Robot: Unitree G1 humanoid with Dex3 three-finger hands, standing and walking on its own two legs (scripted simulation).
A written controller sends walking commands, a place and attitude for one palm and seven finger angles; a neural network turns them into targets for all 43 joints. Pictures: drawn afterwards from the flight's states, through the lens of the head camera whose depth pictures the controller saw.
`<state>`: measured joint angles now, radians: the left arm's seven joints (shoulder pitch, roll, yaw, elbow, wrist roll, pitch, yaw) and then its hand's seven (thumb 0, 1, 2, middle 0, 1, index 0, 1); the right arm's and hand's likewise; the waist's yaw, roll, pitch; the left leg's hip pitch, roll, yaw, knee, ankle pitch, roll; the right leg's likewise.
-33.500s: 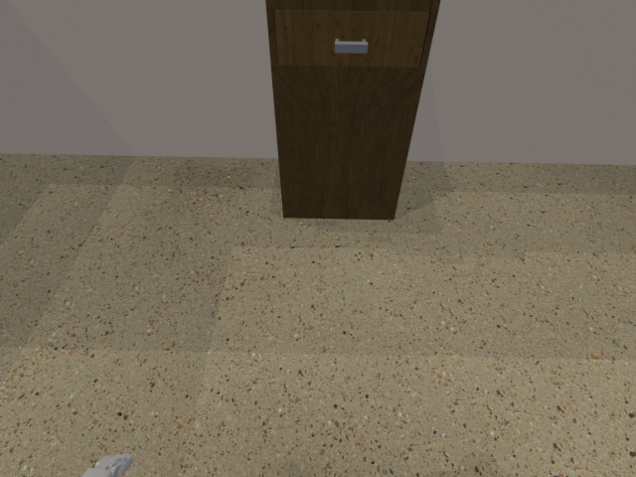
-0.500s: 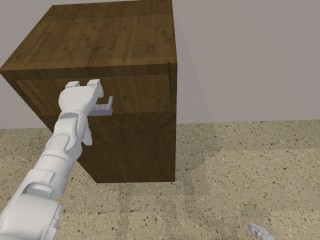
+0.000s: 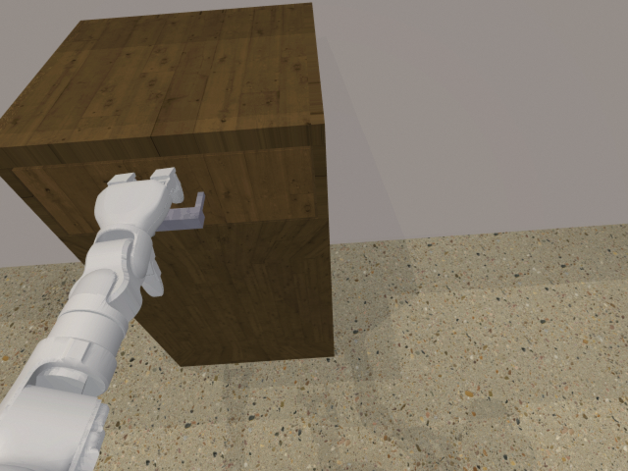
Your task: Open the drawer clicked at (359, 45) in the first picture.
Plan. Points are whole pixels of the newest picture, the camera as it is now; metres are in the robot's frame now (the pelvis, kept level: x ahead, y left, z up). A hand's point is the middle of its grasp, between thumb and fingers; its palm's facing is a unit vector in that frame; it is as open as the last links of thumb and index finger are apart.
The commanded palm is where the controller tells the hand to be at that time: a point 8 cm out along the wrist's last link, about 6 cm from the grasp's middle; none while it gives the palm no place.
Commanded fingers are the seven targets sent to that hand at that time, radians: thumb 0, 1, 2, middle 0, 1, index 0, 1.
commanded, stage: re-aim the fingers above the handle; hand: left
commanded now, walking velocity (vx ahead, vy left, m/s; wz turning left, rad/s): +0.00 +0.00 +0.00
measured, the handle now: (173, 209) +0.50 +0.26 +0.02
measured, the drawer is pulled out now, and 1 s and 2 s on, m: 0.00 0.00 0.00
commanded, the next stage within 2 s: lower the fingers behind the handle in 1.26 s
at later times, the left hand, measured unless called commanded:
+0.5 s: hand (147, 236) +0.42 +0.26 +0.06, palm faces -0.18 -0.02 -0.98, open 13.8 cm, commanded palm +0.41 +0.24 +0.14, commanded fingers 0.00 -0.50 0.30 -0.30 -1.20 -0.30 -1.20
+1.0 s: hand (149, 235) +0.42 +0.25 +0.06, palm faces -0.17 -0.03 -0.98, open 13.8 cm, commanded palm +0.41 +0.24 +0.14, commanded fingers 0.00 -0.50 0.30 -0.30 -1.20 -0.30 -1.20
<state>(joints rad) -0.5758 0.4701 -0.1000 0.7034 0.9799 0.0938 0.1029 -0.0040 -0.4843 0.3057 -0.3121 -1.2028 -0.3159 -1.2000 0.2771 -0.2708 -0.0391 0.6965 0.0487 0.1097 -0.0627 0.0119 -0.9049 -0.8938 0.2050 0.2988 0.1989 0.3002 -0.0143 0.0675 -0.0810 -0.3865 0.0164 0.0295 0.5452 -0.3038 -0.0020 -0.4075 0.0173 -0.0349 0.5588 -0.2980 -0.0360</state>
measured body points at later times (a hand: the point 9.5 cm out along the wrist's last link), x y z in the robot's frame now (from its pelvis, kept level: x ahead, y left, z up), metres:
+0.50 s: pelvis +0.00 +0.01 +0.00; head +0.04 -0.01 +0.45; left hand +0.42 +0.25 +0.12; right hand +0.08 -0.25 -0.14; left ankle -0.02 +0.12 -0.73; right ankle -0.02 -0.09 -0.73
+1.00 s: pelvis +0.00 +0.01 +0.00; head +0.03 -0.01 +0.45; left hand +0.42 +0.25 +0.12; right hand +0.10 -0.24 -0.13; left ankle -0.02 +0.12 -0.73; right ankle -0.02 -0.09 -0.73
